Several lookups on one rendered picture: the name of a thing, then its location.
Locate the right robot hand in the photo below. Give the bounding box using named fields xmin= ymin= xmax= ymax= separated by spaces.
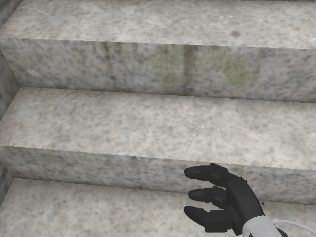
xmin=184 ymin=163 xmax=265 ymax=236

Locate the right robot forearm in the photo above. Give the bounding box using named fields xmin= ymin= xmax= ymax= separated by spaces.
xmin=242 ymin=215 xmax=288 ymax=237

